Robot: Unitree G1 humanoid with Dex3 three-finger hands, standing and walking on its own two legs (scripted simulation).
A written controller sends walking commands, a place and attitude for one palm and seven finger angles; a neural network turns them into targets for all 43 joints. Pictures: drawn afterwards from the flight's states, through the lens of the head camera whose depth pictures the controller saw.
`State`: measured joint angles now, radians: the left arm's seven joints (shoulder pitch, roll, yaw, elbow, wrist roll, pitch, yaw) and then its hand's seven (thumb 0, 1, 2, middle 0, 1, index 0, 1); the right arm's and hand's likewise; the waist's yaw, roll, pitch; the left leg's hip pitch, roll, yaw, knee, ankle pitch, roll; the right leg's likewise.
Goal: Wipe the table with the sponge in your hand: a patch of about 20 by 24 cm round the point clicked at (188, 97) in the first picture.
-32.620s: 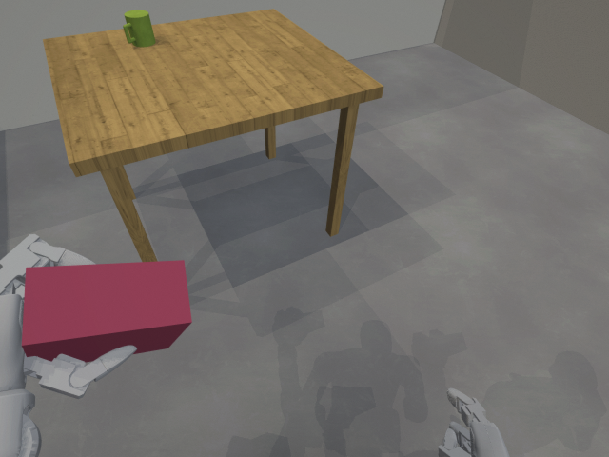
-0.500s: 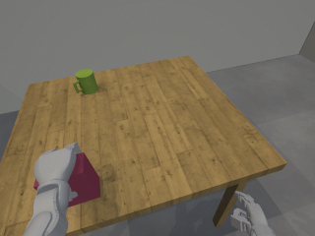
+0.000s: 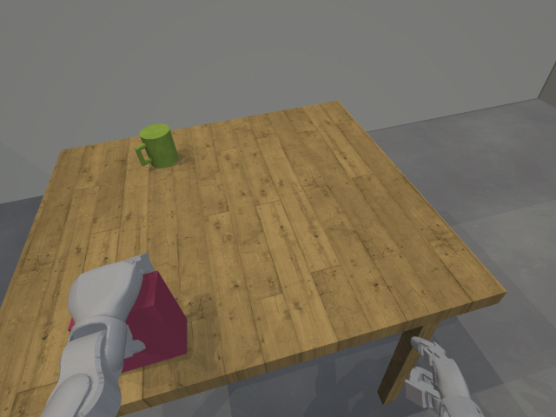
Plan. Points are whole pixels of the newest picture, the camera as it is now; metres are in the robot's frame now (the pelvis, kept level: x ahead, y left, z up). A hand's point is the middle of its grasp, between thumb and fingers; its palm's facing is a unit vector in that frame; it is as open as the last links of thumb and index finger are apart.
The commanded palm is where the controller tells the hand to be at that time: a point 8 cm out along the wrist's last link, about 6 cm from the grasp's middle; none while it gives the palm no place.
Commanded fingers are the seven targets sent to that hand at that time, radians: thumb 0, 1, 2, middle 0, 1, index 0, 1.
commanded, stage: lift the sponge slowly off the table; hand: left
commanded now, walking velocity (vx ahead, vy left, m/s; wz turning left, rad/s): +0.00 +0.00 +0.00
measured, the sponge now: (141, 331) +0.22 +0.26 -0.01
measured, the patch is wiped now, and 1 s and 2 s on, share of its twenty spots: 1.00 1.00 1.00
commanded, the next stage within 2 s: bring the sponge back beside the body in 1.40 s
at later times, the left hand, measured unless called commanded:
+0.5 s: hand (117, 298) +0.23 +0.27 +0.08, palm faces +0.02 -0.12 -0.99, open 10.5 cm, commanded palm +0.20 +0.27 +0.15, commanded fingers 0.00 0.10 1.30 -1.20 -1.60 -1.20 -1.60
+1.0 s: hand (103, 275) +0.24 +0.28 +0.12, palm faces +0.09 -0.11 -0.99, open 10.5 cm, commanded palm +0.21 +0.28 +0.19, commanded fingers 0.00 0.10 1.30 -1.20 -1.60 -1.20 -1.60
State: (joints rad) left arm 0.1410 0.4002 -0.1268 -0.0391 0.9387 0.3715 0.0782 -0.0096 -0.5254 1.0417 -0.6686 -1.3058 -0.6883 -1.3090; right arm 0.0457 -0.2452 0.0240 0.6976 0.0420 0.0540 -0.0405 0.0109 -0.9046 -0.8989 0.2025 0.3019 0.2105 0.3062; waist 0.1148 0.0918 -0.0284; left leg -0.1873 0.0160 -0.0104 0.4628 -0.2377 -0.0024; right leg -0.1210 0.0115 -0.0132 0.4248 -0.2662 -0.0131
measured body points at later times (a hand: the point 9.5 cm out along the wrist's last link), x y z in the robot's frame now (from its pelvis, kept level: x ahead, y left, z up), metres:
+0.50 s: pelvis -0.01 -0.01 +0.00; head -0.03 -0.05 +0.45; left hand +0.22 +0.27 +0.14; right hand +0.24 -0.21 -0.08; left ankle +0.01 +0.12 -0.74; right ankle -0.02 -0.12 -0.74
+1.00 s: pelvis -0.01 +0.00 +0.00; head -0.04 -0.04 +0.45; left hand +0.23 +0.28 +0.17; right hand +0.23 -0.21 -0.08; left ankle +0.01 +0.12 -0.74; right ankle -0.02 -0.12 -0.74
